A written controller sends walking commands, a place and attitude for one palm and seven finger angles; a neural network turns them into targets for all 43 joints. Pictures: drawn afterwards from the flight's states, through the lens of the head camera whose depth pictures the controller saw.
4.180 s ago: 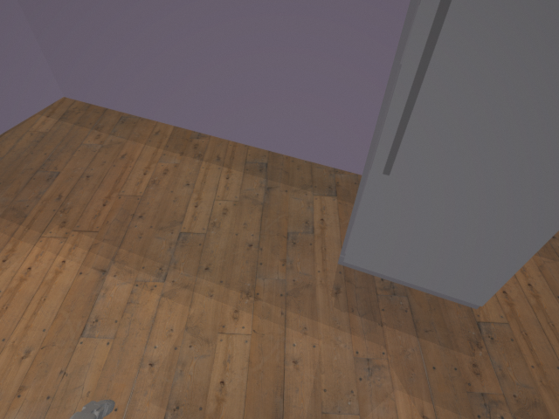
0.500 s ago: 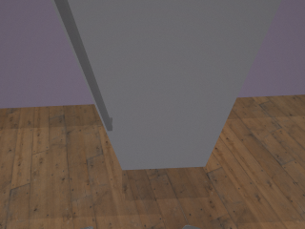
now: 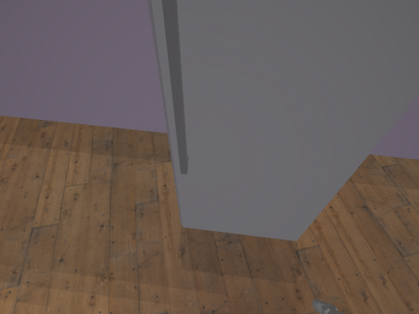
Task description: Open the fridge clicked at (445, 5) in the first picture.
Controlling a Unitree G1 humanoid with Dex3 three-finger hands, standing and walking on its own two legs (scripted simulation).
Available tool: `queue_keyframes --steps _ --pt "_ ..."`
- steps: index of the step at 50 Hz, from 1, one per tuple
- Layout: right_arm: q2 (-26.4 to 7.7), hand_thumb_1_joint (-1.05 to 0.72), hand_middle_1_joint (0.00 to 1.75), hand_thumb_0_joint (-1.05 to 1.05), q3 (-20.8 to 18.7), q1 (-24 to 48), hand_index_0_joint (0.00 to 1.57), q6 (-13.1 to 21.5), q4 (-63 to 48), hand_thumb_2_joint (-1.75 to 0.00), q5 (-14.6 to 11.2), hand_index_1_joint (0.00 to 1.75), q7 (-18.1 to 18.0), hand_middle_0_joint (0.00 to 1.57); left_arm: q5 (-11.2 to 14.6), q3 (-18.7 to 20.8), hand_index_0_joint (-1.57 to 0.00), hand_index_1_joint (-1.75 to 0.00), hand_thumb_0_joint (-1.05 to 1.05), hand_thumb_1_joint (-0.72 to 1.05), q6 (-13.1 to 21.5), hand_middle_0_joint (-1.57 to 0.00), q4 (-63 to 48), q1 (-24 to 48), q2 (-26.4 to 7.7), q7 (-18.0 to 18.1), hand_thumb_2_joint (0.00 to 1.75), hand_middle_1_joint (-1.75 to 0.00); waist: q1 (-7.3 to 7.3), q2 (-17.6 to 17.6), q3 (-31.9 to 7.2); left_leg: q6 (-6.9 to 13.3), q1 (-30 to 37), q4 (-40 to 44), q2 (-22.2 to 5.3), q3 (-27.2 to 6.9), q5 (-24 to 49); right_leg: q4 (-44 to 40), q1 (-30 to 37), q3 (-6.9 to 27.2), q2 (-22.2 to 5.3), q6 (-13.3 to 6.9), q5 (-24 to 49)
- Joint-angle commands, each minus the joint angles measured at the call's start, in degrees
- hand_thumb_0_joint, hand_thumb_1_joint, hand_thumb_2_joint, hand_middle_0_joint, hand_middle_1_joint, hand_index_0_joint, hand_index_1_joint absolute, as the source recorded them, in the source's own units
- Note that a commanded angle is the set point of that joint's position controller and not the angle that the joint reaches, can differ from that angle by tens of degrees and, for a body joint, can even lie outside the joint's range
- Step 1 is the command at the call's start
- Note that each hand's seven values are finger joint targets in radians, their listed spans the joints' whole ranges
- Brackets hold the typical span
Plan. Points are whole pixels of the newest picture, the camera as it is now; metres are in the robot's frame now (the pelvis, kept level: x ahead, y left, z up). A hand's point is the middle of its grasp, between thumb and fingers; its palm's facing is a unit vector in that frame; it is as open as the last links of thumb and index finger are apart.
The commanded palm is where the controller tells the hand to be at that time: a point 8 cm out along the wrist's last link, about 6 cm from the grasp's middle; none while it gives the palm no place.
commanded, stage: come to a stop and stand still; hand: left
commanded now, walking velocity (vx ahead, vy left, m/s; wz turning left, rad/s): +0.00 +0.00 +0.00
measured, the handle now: (180, 103) +0.51 +0.13 +0.10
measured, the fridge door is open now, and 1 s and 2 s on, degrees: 0 0 0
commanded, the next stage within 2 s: look again from close up in 0.98 s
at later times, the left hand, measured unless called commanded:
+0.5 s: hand out of the picture -0.04 +0.22 -0.16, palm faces -0.01 -0.98 -0.20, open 7.4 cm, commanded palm none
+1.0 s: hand out of the picture -0.14 +0.19 -0.17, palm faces +0.03 -0.99 -0.14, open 7.4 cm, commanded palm none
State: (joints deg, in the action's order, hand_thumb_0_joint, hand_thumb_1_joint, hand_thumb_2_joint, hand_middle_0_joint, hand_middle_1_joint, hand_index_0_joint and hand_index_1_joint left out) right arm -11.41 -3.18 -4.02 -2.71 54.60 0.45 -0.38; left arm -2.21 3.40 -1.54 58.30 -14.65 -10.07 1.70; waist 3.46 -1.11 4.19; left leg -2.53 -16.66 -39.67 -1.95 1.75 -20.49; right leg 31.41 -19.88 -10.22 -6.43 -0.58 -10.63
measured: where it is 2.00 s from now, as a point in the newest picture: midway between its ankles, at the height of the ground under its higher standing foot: outside the picture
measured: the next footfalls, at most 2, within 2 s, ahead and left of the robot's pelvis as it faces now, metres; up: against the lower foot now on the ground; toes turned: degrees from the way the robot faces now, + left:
left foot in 0.02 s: +0.02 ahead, +0.13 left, +0.00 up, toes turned +3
right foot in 0.38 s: -0.05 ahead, -0.08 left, +0.00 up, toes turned -4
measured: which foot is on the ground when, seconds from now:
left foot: up 0.00-0.00, down 0.02-1.00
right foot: down 0.00-0.04, up 0.06-0.36, down 0.38-1.00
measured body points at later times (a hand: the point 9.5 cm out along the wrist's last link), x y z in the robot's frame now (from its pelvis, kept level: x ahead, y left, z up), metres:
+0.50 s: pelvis -0.06 +0.05 +0.01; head -0.06 +0.04 +0.46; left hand -0.04 +0.27 -0.15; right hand -0.07 -0.17 -0.15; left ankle -0.02 +0.13 -0.73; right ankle -0.09 -0.07 -0.73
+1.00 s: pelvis -0.09 +0.04 +0.01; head -0.08 +0.05 +0.46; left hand -0.14 +0.24 -0.15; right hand -0.13 -0.17 -0.15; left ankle -0.02 +0.13 -0.73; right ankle -0.09 -0.07 -0.73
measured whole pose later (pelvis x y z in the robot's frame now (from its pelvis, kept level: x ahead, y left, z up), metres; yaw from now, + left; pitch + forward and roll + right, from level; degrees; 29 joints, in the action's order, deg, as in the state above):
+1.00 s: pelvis -0.09 +0.04 +0.01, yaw -2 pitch -1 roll +0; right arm -6.4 -1.1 -18.9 -1.1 66.4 0.5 -1.8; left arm -1.0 0.3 -0.7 66.7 -22.1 -5.3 2.1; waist -0.2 -0.3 0.8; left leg 2.6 -15.0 -23.0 0.3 5.5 -7.2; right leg 25.3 -10.2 -1.9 -0.4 -0.2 -14.0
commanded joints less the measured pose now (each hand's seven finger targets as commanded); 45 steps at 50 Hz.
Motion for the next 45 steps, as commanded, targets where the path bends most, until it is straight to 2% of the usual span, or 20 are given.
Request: queue_keyframes --steps 1,2,3,4,6,8,11,14,16,17,18,19,20,21,22,24,29,34,40,45 --pt "-8.7 -0.9 0.3 0.0 -1.6 -11.0 0.2 2.4 0.0 -0.9 0.6 0.3 -0.2 0.2 1.2 1.3 -0.2 -0.3 0.0 0.9 0.2 -0.2 -3.3 -2.0 -6.0 0.1 0.9 -0.3 -3.69 11.8 -9.7 3.6 13.3 22.6 -12.8 -12.3 17.1 5.3 -3.8 4.9 -0.7 0.7 -8.8" --pt "-11.2 -0.9 0.3 0.0 -1.7 -8.8 0.2 1.9 -1.4 -0.9 0.9 0.3 -0.6 0.2 1.2 0.8 -0.2 -0.3 0.0 0.9 -0.2 -0.2 -4.1 -0.8 -4.2 0.3 0.9 -0.3 -3.74 19.0 -5.9 8.4 5.5 25.1 -19.1 -17.9 26.2 13.4 -5.8 6.0 2.8 2.2 -21.3" --pt "-9.8 -0.9 0.3 0.0 -1.0 -6.0 0.2 1.7 -2.0 -0.9 1.3 0.3 -1.2 0.2 1.1 0.8 -0.2 -0.3 0.0 0.9 -0.7 -0.2 -3.7 0.0 -4.6 0.5 0.9 -0.3 -3.03 13.9 -3.4 11.2 -0.4 25.9 -19.2 -15.3 23.8 19.1 -3.6 9.9 2.3 1.9 -20.8" --pt "-7.7 -0.9 0.3 0.0 -0.5 -4.4 0.2 2.2 -1.3 -0.9 1.2 0.3 -1.8 0.2 0.8 0.9 -0.2 -0.3 0.0 0.9 -1.2 -0.2 -2.4 0.1 -4.6 0.5 0.9 -0.3 -2.41 16.6 -2.5 10.3 -1.6 26.9 -15.3 -12.2 23.0 21.6 -3.0 12.1 2.9 2.1 -18.4" --pt "-6.0 -0.9 0.3 0.0 0.3 -3.1 0.2 2.2 -1.1 -0.9 0.9 0.3 -2.1 0.2 0.7 1.1 -0.2 -0.3 0.0 0.9 -1.0 -0.2 -0.7 -2.4 -5.1 0.0 0.9 -0.3 -0.93 12.9 -1.6 10.2 0.2 24.2 -12.0 -8.3 23.0 26.0 -4.4 12.2 4.0 1.4 -14.3" --pt "-5.1 -0.9 0.3 0.0 0.6 -4.3 0.2 2.6 -0.3 -0.9 0.6 0.3 -2.1 0.2 0.8 0.8 -0.2 -0.3 0.0 0.9 -0.7 -0.2 0.8 -3.8 -4.6 0.0 0.9 -0.3 -0.78 9.7 -2.4 10.1 3.1 24.4 -10.1 -6.3 22.4 25.8 -4.2 11.8 4.3 2.1 -12.3" --pt "-4.4 -0.9 0.3 0.0 0.6 -7.9 0.2 2.8 1.5 -0.9 0.5 0.3 -2.2 0.2 0.9 -0.1 -0.2 -0.3 0.0 0.9 -0.6 -0.2 1.0 -2.2 -3.8 0.1 0.9 -0.3 -2.13 7.3 -1.4 11.1 5.4 25.7 -11.1 -8.4 19.2 18.3 -2.7 10.9 3.7 2.6 -13.1" --pt "-5.2 -0.9 0.3 0.0 0.3 -11.3 0.2 3.0 3.4 -0.9 0.7 0.3 -2.2 0.2 1.1 -1.1 -0.2 -0.3 0.0 0.9 -0.3 -0.2 0.9 -1.0 -2.8 0.2 0.9 -0.3 -3.67 8.0 -2.7 12.2 8.4 25.8 -12.5 -11.5 18.1 6.5 1.5 9.8 3.2 2.3 -15.3" --pt "-5.0 -0.9 0.3 0.0 0.3 -12.3 0.2 3.2 4.7 -0.9 0.4 0.3 -2.0 0.2 1.3 -1.3 -0.2 -0.3 0.0 0.9 0.2 -0.2 2.3 -2.9 -2.9 0.3 0.9 -0.3 -2.97 6.3 -4.0 10.9 8.2 23.8 -11.2 -11.3 20.2 -3.4 7.1 9.5 3.7 1.8 -9.4" --pt "-4.7 -0.9 0.3 0.0 0.5 -12.3 0.2 3.3 5.0 -0.9 0.1 0.3 -1.9 0.2 1.4 -1.4 -0.2 -0.3 0.0 0.9 0.6 -0.2 3.4 -5.3 -2.8 0.4 0.9 -0.3 -1.88 5.4 -5.6 9.1 6.9 22.1 -9.8 -10.0 18.1 -10.3 11.6 9.8 3.2 1.6 -3.2" --pt "-3.3 -0.9 0.3 0.0 0.7 -12.6 0.2 3.5 5.5 -0.9 -0.3 0.3 -1.7 0.2 1.3 -1.5 -0.2 -0.3 0.0 0.9 1.1 -0.2 4.2 -6.2 -3.8 0.7 0.9 -0.3 -2.23 2.3 -5.9 6.7 4.9 20.4 -7.4 -7.5 16.6 -13.3 14.9 12.6 0.9 0.9 1.5" --pt "-1.9 -0.9 0.3 0.0 1.0 -12.8 0.2 3.5 5.7 -0.9 -0.6 0.3 -1.6 0.2 1.4 -1.6 -0.2 -0.3 0.0 0.9 1.6 -0.2 4.5 -5.3 -4.8 0.8 0.9 -0.3 -3.26 -0.2 -5.1 4.6 4.2 19.7 -5.2 -5.2 14.8 -13.4 14.3 15.9 -2.2 -0.7 3.5" --pt "-1.2 -0.9 0.3 0.0 1.4 -13.3 0.2 3.6 6.1 -0.9 -0.5 0.3 -1.4 0.2 1.6 -1.8 -0.2 -0.3 0.0 0.9 1.9 -0.2 4.4 -4.2 -5.3 0.8 0.9 -0.3 -3.87 -1.0 -3.8 3.7 5.3 20.4 -3.8 -4.3 13.9 -13.2 11.9 16.3 -3.7 -1.7 4.5" --pt "-1.1 -0.9 0.3 0.0 1.5 -13.8 0.2 3.6 6.7 -0.9 -0.3 0.3 -1.1 0.2 1.6 -1.9 -0.2 -0.3 0.0 0.9 1.8 -0.2 4.4 -3.8 -5.1 0.9 0.9 -0.3 -3.92 0.8 -3.0 3.5 6.7 21.1 -3.7 -4.5 15.3 -12.4 10.4 14.6 -3.4 -1.7 4.3" --pt "-1.3 -0.9 0.3 0.0 1.5 -14.1 0.2 3.4 7.6 -0.9 0.0 0.3 -1.2 0.2 1.6 -2.1 -0.2 -0.3 0.0 0.9 2.2 -0.2 4.9 -3.6 -4.5 0.8 0.9 -0.3 -4.09 -5.3 -3.3 3.7 7.9 20.4 -3.9 -3.9 16.5 -12.3 9.7 14.6 -1.4 -1.3 4.4" --pt "-2.0 -0.9 0.3 0.0 1.5 -15.1 0.2 3.3 8.6 -0.9 0.0 0.3 -1.3 0.2 1.8 -2.6 -0.2 -0.3 0.0 0.9 2.1 -0.2 5.0 -3.4 -3.3 0.8 0.9 -0.3 -4.27 -6.0 -0.7 4.0 8.9 21.3 -4.0 -3.6 13.1 -13.9 6.7 14.2 -1.0 -0.9 -1.5" --pt "-1.4 -0.9 0.3 0.0 1.7 -16.2 0.2 2.6 10.4 -0.9 0.2 0.3 -1.2 0.2 1.7 -2.5 -0.2 -0.3 0.0 0.9 1.3 -0.2 5.4 -4.7 -3.0 0.8 0.9 -0.3 -3.79 0.3 4.5 4.0 4.2 24.9 -4.1 -4.7 1.3 -14.6 3.9 14.0 0.4 -0.6 -10.3" --pt "-0.8 -0.9 0.3 0.0 1.5 -17.7 0.2 2.3 10.8 -0.9 0.4 0.3 -1.3 0.2 1.5 -2.3 -0.2 -0.3 0.0 0.9 1.2 -0.2 5.7 -6.9 -2.3 0.8 0.9 -0.3 -3.6 2.0 4.1 4.2 1.7 25.9 -4.1 -5.7 -3.7 -14.2 3.8 13.7 1.2 -0.7 -13.3" --pt "-0.3 -0.9 0.3 0.0 1.2 -18.4 0.2 2.4 10.8 -0.9 0.4 0.3 -1.5 0.2 1.4 -2.3 -0.2 -0.3 0.0 0.9 1.3 -0.2 6.4 -9.0 -0.9 0.8 0.9 -0.3 -3.65 2.8 2.9 4.3 1.6 26.3 -4.5 -6.5 -5.1 -13.1 3.2 13.4 1.8 -0.7 -12.9" --pt "0.3 -0.9 0.3 0.0 1.1 -18.5 0.2 2.3 10.7 -0.9 0.4 0.3 -1.5 0.2 1.3 -2.4 -0.2 -0.3 0.0 0.9 1.6 -0.2 7.0 -10.4 0.0 0.8 0.9 -0.3 -3.8 1.7 3.2 4.2 2.5 24.9 -4.2 -5.9 -3.7 -14.1 0.8 14.2 1.5 -0.8 -14.7"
